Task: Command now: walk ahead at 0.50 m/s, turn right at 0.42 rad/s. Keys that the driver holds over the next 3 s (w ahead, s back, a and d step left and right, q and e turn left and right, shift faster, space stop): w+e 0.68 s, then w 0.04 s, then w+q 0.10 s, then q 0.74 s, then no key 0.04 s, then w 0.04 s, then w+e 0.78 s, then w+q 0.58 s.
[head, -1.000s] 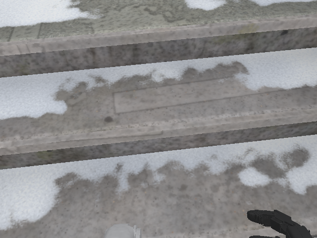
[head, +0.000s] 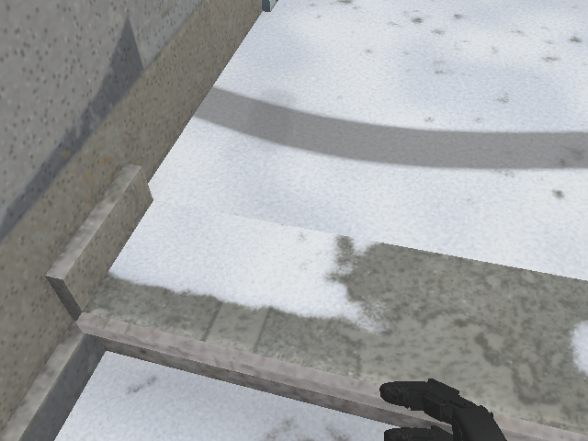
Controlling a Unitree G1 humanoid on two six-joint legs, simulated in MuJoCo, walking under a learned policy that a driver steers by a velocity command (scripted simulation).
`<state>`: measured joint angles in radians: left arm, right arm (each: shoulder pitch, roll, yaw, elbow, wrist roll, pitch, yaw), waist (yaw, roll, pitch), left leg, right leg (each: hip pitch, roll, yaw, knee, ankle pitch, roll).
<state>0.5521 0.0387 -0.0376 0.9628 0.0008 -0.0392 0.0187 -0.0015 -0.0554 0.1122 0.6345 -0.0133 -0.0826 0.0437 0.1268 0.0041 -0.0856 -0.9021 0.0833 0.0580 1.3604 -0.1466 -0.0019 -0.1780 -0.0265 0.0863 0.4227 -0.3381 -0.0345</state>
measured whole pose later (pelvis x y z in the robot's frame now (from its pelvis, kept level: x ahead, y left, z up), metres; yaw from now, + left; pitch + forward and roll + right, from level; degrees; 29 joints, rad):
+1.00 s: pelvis +0.53 -0.02 +0.24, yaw -24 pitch +1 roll +1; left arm 0.27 0.22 0.02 0.84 0.02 -0.06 -0.06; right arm 0.24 -0.24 -0.02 0.74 -0.03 -0.05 0.00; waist -0.03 -0.01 -0.04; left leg -0.65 -0.05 0.10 1.00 -0.38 0.09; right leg -0.47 0.10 0.15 1.56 -0.21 -0.09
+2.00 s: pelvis +0.73 -0.08 +0.31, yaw -6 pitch +2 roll +0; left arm 0.35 0.26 0.07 0.74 -0.03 -0.03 0.01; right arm 0.30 -0.21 -0.04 0.70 0.00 -0.08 -0.02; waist 0.00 -0.03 -0.07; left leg -0.19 0.00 0.02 0.45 -0.30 0.03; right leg -0.52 0.03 0.07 0.95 -0.38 -0.03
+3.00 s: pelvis +1.24 -0.28 +0.29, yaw -13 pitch +3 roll +0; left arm 0.29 0.28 0.04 0.79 0.00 -0.07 0.01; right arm 0.16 -0.27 -0.05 0.65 0.01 -0.07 0.04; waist 0.01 0.00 0.03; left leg -0.52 -0.07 0.03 0.63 -0.17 0.11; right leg -0.19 0.04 -0.02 1.09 -0.48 -0.01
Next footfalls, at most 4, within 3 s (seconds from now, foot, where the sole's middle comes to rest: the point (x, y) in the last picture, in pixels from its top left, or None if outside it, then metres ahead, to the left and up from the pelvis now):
0.10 left None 0.08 0.17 -0.78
0.38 right None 0.32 -0.08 -0.62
0.88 left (368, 310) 0.67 -0.01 -0.46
1.52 right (470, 282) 0.76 -0.21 -0.46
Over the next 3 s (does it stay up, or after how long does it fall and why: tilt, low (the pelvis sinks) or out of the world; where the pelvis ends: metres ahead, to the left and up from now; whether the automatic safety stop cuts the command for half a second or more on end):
stays up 1.24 -0.28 0.29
